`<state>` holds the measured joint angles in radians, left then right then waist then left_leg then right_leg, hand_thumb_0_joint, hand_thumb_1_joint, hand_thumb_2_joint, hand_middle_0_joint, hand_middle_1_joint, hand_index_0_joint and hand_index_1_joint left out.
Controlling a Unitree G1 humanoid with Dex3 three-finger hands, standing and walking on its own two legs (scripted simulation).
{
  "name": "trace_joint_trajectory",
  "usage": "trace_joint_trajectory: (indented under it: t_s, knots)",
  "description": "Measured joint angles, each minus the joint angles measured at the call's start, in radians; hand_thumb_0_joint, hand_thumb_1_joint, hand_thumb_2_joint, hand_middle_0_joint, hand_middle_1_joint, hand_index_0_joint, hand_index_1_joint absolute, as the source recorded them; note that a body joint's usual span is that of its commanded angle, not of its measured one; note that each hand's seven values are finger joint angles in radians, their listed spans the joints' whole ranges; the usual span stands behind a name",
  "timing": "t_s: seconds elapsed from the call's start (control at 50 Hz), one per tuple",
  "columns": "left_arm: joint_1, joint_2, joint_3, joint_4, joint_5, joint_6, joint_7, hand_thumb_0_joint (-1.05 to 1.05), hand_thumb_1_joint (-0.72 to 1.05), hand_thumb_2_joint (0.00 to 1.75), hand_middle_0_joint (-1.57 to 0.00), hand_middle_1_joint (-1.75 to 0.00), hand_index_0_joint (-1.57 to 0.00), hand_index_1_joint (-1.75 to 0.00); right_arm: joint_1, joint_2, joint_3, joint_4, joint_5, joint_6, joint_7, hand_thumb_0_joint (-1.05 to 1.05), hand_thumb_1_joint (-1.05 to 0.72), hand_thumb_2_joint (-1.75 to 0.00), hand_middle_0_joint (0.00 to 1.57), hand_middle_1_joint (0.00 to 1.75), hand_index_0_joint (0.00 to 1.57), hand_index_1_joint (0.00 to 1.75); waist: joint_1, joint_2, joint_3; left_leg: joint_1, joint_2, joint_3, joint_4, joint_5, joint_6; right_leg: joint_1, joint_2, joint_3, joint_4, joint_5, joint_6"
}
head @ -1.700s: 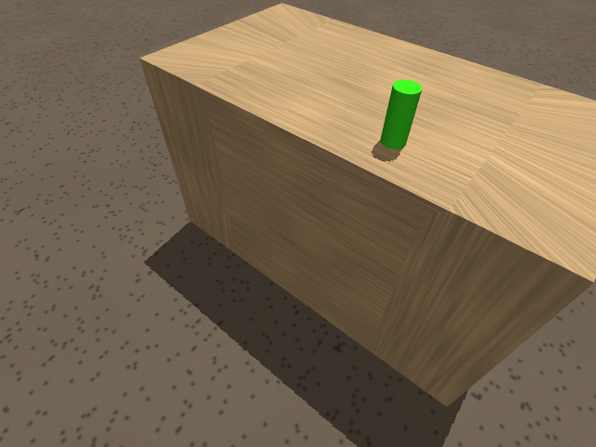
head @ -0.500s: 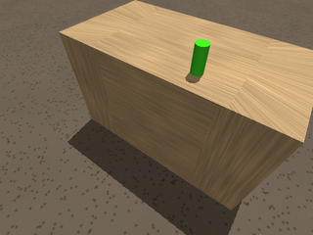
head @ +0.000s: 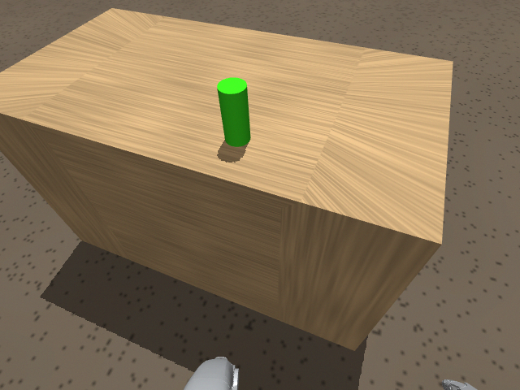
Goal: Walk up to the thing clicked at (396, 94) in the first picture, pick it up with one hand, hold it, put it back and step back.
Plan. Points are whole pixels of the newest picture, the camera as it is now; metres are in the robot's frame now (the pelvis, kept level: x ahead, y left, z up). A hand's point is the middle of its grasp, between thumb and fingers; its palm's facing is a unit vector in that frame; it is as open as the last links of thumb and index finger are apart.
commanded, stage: walk up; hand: left
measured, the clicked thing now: (235, 114) +0.63 +0.11 +0.05
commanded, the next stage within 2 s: none
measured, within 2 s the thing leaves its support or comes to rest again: neither
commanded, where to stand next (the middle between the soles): +0.15 +0.04 m, yaw -17 degrees
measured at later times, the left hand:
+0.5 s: hand (113, 304) +0.28 +0.33 -0.15, palm faces -0.25 -0.87 -0.43, open 7.4 cm
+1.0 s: hand (136, 319) +0.25 +0.28 -0.16, palm faces -0.30 -0.88 -0.36, open 7.4 cm
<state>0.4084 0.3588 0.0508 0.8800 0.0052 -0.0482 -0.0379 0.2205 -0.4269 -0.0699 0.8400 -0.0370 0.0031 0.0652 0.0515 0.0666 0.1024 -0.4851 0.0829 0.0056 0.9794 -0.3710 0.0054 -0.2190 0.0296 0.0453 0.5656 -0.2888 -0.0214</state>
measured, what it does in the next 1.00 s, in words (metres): walks ahead, turning right: left foot, then right foot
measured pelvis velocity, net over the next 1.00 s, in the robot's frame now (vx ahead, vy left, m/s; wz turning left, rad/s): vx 0.08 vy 0.06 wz -0.31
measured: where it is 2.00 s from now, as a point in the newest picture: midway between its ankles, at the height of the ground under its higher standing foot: outside the picture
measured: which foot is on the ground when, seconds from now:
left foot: up 0.00-0.14, down 0.16-0.60, up 0.62-0.88, down 0.90-1.00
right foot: down 0.00-0.18, up 0.20-0.56, down 0.58-1.00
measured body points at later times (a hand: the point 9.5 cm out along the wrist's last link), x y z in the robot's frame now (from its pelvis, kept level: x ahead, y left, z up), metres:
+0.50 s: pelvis +0.11 +0.07 -0.02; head +0.17 +0.07 +0.43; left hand +0.29 +0.38 -0.12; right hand +0.12 -0.26 -0.12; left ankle +0.17 +0.19 -0.73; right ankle +0.11 -0.06 -0.70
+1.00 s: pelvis +0.08 +0.06 -0.02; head +0.10 +0.07 +0.43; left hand +0.27 +0.33 -0.14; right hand +0.06 -0.26 -0.12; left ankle +0.14 +0.19 -0.73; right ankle +0.09 -0.06 -0.72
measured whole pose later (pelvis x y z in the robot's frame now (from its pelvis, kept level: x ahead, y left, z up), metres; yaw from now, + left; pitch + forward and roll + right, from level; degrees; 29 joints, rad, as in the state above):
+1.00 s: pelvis +0.08 +0.06 -0.02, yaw -18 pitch -3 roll +1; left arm 0.21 0.39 0.03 0.85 0.01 0.03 -0.01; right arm 0.24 -0.38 -0.02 0.89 -0.03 -0.04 -0.01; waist 0.00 -0.04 0.08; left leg -0.30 0.04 0.04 0.74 -0.39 -0.01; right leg -0.42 0.04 0.06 0.87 -0.49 -0.03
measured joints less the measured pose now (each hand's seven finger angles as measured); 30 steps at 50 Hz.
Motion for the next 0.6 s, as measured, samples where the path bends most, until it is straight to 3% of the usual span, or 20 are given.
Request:
trace_joint_trajectory:
  t_s: [0.08,0.16,0.2,0.22,0.26,0.32,0.44,0.52,0.56,0.6]
  knots:
    - [0.026,0.010,-0.005,-0.028,0.005,-0.020,0.015,0.01,0.89,0.90,-0.20,-0.30,-0.21,-0.30,0.024,-0.011,-0.011,-0.021,-0.020,0.012,0.008,0.01,-0.91,-0.90,0.20,0.30,0.20,0.30,-0.006,0.005,-0.015,-0.024,0.021,-0.030,-0.095,0.049,-0.007,0.022,0.004,0.033,0.013,-0.049,0.020]
    - [0.021,0.043,-0.010,-0.052,0.007,-0.015,0.031,0.01,0.89,0.90,-0.20,-0.30,-0.21,-0.30,0.028,-0.020,-0.023,-0.033,-0.009,-0.009,-0.007,0.01,-0.91,-0.90,0.20,0.30,0.20,0.30,-0.022,-0.013,-0.017,0.037,0.010,-0.021,-0.271,0.143,0.009,0.007,-0.022,0.075,0.106,-0.138,0.056]
    - [-0.018,0.068,-0.005,-0.054,0.001,0.000,0.046,0.01,0.89,0.90,-0.20,-0.30,-0.21,-0.30,0.015,-0.003,-0.027,-0.038,-0.008,-0.031,-0.022,0.01,-0.91,-0.90,0.20,0.30,0.20,0.30,-0.037,-0.055,0.009,0.051,-0.018,0.011,-0.258,0.129,-0.018,-0.050,-0.044,0.103,0.262,-0.170,0.032]
    - [-0.042,0.076,-0.003,-0.057,-0.003,0.009,0.055,0.01,0.90,0.90,-0.20,-0.30,-0.21,-0.30,0.010,0.008,-0.023,-0.044,-0.005,-0.036,-0.027,0.01,-0.91,-0.90,0.20,0.30,0.20,0.30,-0.039,-0.066,0.022,0.052,-0.018,0.026,-0.238,0.108,-0.020,-0.090,-0.029,0.112,0.356,-0.192,0.020]
    - [-0.078,0.092,-0.005,-0.064,-0.007,0.018,0.066,0.01,0.90,0.90,-0.20,-0.30,-0.20,-0.30,0.001,0.030,-0.008,-0.049,0.010,-0.038,-0.029,0.01,-0.91,-0.90,0.20,0.30,0.20,0.30,-0.049,-0.072,0.039,0.068,-0.003,0.041,-0.229,0.085,-0.014,-0.162,0.007,0.082,0.516,-0.232,0.004]
    - [-0.121,0.113,0.000,-0.072,-0.013,0.022,0.059,0.01,0.90,0.90,-0.20,-0.30,-0.20,-0.30,0.005,0.059,0.014,-0.056,0.017,-0.038,-0.038,0.01,-0.91,-0.90,0.20,0.30,0.20,0.30,-0.064,-0.089,0.041,0.104,0.005,0.064,-0.267,0.084,-0.007,-0.236,0.013,0.027,0.614,-0.212,-0.010]
    - [-0.179,0.104,0.013,-0.106,-0.011,0.044,0.033,0.01,0.90,0.90,-0.20,-0.30,-0.20,-0.30,0.030,0.035,0.030,-0.075,0.019,-0.051,-0.056,0.01,-0.90,-0.90,0.20,0.30,0.21,0.30,-0.076,-0.091,0.054,0.126,0.010,0.121,-0.272,0.061,0.004,-0.263,-0.019,0.014,0.458,-0.170,-0.004]
    - [-0.207,0.091,0.015,-0.122,0.001,0.061,0.021,0.01,0.90,0.90,-0.20,-0.30,-0.20,-0.30,0.037,0.005,0.024,-0.085,0.022,-0.041,-0.067,0.01,-0.90,-0.90,0.20,0.30,0.21,0.30,-0.081,-0.075,0.069,0.109,0.037,0.146,-0.212,0.023,-0.004,-0.240,-0.036,-0.021,0.367,-0.159,-0.007]
    - [-0.211,0.088,0.018,-0.126,0.004,0.065,0.015,0.01,0.90,0.90,-0.20,-0.30,-0.20,-0.30,0.040,-0.004,0.022,-0.086,0.024,-0.030,-0.070,0.01,-0.90,-0.90,0.20,0.30,0.21,0.30,-0.082,-0.070,0.063,0.090,0.055,0.153,-0.168,-0.001,-0.017,-0.202,-0.034,-0.041,0.292,-0.120,-0.015]
    - [-0.218,0.070,0.022,-0.120,0.010,0.061,0.014,0.01,0.90,0.90,-0.20,-0.30,-0.20,-0.30,0.033,-0.019,0.017,-0.076,0.027,-0.015,-0.071,0.01,-0.90,-0.90,0.20,0.30,0.21,0.30,-0.085,-0.032,0.066,0.067,0.094,0.131,-0.105,-0.029,-0.019,-0.175,-0.002,-0.063,0.254,-0.102,-0.011]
